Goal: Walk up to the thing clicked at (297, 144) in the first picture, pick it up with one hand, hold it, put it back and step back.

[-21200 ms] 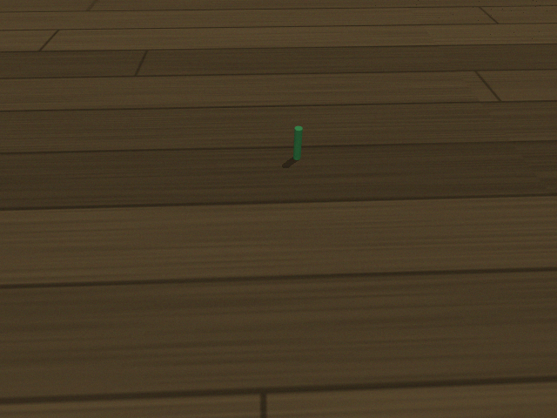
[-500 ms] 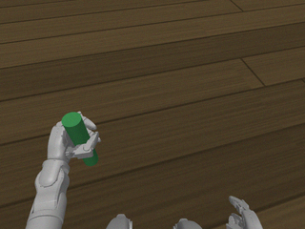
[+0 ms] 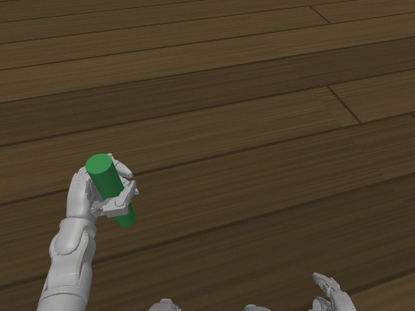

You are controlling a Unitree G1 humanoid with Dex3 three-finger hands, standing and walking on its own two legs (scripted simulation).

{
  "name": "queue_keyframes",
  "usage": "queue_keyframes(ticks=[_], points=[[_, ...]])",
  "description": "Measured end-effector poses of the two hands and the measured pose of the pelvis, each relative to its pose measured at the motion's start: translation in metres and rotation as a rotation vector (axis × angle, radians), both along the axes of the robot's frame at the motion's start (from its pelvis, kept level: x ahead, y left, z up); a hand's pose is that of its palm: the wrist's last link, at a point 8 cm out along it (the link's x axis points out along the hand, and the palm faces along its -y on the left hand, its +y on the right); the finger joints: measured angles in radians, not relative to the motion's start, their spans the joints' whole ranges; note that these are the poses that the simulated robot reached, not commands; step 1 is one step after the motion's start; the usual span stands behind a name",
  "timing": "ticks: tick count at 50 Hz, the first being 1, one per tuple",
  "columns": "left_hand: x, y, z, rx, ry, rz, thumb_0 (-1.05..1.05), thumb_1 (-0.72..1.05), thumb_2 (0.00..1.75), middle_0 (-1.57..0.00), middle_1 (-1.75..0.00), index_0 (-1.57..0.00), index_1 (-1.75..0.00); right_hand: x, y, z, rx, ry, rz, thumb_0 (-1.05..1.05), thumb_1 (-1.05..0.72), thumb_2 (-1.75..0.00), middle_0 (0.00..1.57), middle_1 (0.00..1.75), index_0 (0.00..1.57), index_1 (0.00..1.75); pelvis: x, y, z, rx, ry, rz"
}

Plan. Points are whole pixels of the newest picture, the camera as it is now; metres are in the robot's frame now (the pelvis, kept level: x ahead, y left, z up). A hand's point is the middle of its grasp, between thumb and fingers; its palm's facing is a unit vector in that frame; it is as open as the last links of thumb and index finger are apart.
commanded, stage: hold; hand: left
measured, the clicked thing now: (114, 195) +0.33 +0.18 +0.04
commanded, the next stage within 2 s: none
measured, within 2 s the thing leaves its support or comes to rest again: neither
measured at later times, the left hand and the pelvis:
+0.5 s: hand (122, 189) +0.32 +0.16 +0.06, palm faces -0.03 -1.00 +0.00, open 5.3 cm; pelvis +0.00 +0.00 +0.01, yaw +0 degrees
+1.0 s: hand (124, 189) +0.32 +0.16 +0.06, palm faces -0.03 -1.00 +0.00, open 5.3 cm; pelvis +0.00 -0.01 +0.01, yaw +0 degrees
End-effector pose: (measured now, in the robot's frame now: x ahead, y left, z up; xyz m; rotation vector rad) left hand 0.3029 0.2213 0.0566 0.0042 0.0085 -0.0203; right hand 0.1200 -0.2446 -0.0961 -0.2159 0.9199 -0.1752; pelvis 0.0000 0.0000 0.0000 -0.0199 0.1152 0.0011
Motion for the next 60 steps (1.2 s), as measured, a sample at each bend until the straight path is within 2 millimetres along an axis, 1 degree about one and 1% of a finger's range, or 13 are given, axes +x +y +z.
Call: queue_keyframes(ticks=[9, 17, 33, 60], points=[[0.0005, -0.0040, 0.0079, -0.003, -0.008, -0.005, 0.00, 0.18, 1.14, -1.04, -1.15, -1.00, -1.15, 0.0050, -0.0017, 0.0058, -0.001, -0.025, 0.001, 0.01, -0.90, -0.90, 0.20, 0.30, 0.20, 0.29, 0.0002, -0.0018, 0.0037, 0.002, -0.016, 0.000], [0.0007, -0.0042, 0.0080, -0.004, -0.002, -0.006, 0.00, 0.18, 1.14, -1.04, -1.15, -1.00, -1.15, 0.0084, -0.0030, 0.0097, -0.004, -0.040, 0.007, 0.01, -0.89, -0.90, 0.20, 0.30, 0.20, 0.29, -0.0010, -0.0029, 0.0052, 0.004, -0.021, 0.000], [-0.0016, -0.0081, 0.0096, -0.005, -0.008, -0.013, 0.00, 0.18, 1.14, -1.04, -1.15, -1.00, -1.16, 0.0012, -0.0051, 0.0079, 0.001, -0.023, -0.001, 0.01, -0.89, -0.90, 0.20, 0.30, 0.20, 0.29, -0.0019, -0.0045, 0.0067, 0.008, -0.028, -0.001], [-0.0015, -0.0078, 0.0065, -0.005, -0.002, -0.009, 0.00, 0.18, 1.14, -1.04, -1.16, -0.99, -1.16, 0.0003, -0.0080, 0.0083, -0.004, -0.025, 0.001, 0.01, -0.89, -0.90, 0.20, 0.30, 0.20, 0.29, -0.0037, -0.0062, 0.0069, 0.009, -0.028, -0.001]])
